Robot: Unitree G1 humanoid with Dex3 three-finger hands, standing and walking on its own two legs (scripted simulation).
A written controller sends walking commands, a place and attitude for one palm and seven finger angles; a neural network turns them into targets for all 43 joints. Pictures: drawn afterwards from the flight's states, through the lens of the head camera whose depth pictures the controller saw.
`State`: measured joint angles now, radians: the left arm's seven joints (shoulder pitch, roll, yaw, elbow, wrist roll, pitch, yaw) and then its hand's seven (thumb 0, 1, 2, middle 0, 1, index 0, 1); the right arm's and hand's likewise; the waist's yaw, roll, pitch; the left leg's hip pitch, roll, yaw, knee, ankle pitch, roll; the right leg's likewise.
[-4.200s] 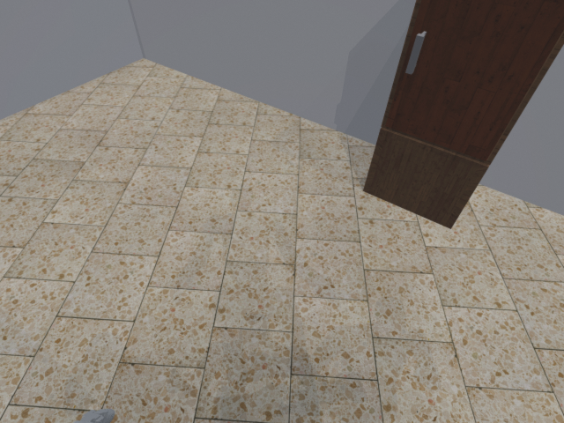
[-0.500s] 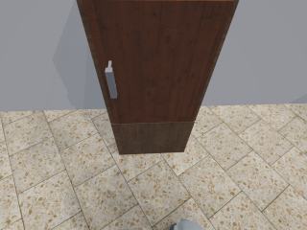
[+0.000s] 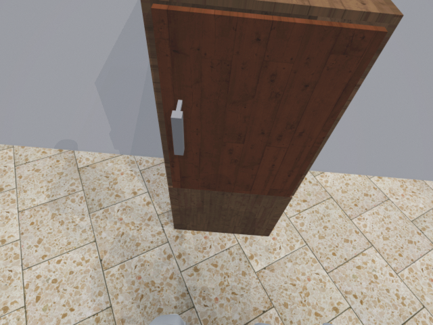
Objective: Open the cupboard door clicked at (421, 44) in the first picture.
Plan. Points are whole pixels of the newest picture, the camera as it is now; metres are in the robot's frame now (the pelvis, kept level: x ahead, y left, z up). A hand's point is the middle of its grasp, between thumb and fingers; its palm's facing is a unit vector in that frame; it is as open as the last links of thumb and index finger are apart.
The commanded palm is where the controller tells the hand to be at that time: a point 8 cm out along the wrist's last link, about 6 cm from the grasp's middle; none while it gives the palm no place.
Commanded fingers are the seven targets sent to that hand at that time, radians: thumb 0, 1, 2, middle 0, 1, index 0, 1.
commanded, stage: come to a stop and stand still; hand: left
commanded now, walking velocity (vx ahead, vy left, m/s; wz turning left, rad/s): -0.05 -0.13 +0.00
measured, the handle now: (179, 128) +0.53 +0.14 +0.00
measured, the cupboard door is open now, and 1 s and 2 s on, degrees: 0 0 0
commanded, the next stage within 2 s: look again from close up in 1.24 s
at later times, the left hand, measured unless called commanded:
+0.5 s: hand out of the picture -0.06 +0.13 -0.14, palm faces +0.03 -0.97 -0.23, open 7.4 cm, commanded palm none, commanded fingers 0.00 0.90 0.90 -0.20 -0.30 -0.20 -0.30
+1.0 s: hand out of the picture -0.07 +0.17 -0.18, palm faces +0.06 -0.98 -0.18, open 7.4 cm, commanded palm none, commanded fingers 0.00 0.90 0.90 -0.20 -0.30 -0.20 -0.30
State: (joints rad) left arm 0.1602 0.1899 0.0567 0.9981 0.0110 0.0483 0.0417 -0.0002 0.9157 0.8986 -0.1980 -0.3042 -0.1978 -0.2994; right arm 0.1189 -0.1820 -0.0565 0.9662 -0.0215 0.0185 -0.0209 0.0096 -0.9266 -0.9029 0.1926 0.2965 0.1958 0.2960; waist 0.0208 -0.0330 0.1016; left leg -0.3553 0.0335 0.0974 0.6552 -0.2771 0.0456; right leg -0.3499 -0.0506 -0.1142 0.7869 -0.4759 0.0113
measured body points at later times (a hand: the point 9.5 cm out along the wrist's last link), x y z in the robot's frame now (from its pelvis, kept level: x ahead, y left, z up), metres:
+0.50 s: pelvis -0.05 -0.04 +0.02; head -0.06 -0.07 +0.47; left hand -0.06 +0.19 -0.12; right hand -0.05 -0.28 -0.15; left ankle +0.00 +0.09 -0.69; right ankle -0.11 -0.14 -0.72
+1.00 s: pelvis -0.03 +0.00 +0.01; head -0.01 +0.01 +0.46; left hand -0.07 +0.22 -0.16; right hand +0.06 -0.22 -0.14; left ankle -0.04 +0.11 -0.72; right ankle -0.09 -0.13 -0.72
